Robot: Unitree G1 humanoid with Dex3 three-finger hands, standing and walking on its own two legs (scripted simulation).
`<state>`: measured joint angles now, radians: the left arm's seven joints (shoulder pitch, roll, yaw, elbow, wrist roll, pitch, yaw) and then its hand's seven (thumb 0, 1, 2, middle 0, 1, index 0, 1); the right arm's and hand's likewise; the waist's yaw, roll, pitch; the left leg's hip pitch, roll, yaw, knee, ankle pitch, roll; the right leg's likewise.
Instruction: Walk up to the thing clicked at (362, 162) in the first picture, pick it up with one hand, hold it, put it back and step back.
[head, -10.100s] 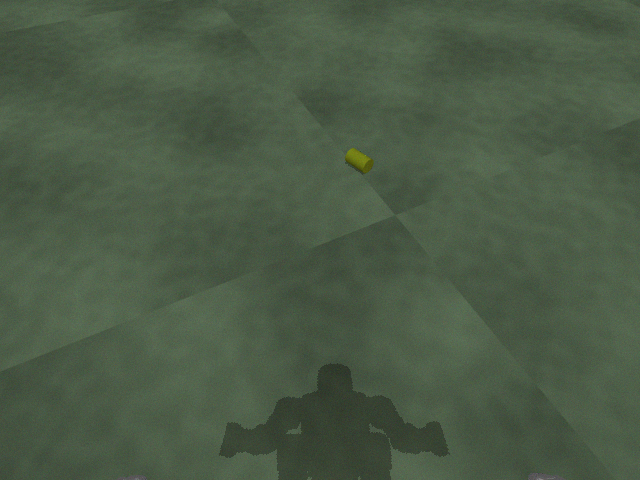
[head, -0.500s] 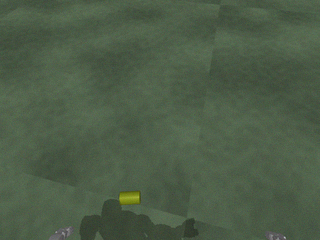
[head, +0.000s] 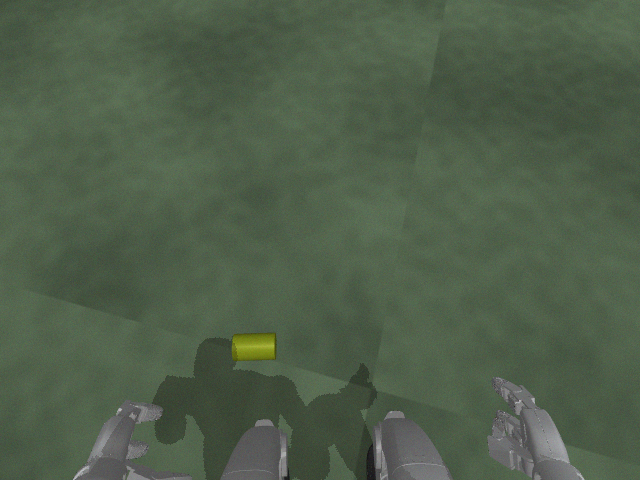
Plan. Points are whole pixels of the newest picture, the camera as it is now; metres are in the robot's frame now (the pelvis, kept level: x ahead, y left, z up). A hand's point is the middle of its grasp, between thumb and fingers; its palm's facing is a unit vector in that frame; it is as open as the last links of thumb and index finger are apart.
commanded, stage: rise first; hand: left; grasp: from above
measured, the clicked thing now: (254, 346) +0.42 +0.19 -0.67
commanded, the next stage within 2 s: none
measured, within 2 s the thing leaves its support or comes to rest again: neither
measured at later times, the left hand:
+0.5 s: hand (191, 400) +0.24 +0.26 -0.34, palm faces -0.45 -0.45 -0.77, open 13.5 cm
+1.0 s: hand (210, 365) +0.33 +0.26 -0.46, palm faces -0.48 -0.12 -0.87, open 13.6 cm
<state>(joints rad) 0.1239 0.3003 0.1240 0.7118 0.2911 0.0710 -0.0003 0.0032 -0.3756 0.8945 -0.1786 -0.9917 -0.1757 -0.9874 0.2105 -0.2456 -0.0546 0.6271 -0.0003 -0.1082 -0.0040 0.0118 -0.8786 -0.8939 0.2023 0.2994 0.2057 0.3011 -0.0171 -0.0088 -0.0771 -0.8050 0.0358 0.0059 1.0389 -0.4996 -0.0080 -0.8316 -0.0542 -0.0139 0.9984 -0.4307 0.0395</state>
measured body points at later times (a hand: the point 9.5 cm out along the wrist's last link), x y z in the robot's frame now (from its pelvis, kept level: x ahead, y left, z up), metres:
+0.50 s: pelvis -0.05 -0.01 -0.19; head +0.14 +0.00 +0.22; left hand +0.26 +0.28 -0.30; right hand +0.14 -0.28 -0.31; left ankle +0.00 +0.12 -0.67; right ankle +0.03 -0.15 -0.67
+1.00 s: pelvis -0.09 +0.00 -0.30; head +0.13 +0.04 +0.09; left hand +0.35 +0.26 -0.41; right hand -0.02 -0.29 -0.42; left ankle +0.00 +0.12 -0.67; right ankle +0.03 -0.15 -0.67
